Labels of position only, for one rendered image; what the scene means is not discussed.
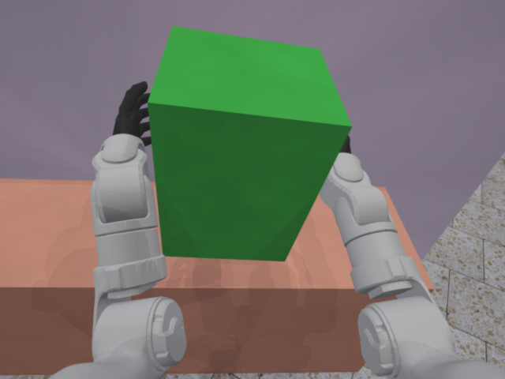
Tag carton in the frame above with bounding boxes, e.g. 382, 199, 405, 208
148, 26, 352, 261

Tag left robot forearm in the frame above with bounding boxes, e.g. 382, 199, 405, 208
90, 133, 167, 360

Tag robot right hand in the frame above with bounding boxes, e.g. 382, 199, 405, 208
339, 135, 351, 154

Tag left robot upper arm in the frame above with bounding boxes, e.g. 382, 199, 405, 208
48, 296, 187, 379

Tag right robot upper arm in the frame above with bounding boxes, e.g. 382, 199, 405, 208
358, 295, 505, 379

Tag robot left hand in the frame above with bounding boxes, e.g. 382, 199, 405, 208
113, 81, 152, 147

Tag right robot forearm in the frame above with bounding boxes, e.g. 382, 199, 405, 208
320, 152, 455, 351

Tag pedestal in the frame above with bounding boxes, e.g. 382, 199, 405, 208
0, 178, 435, 375

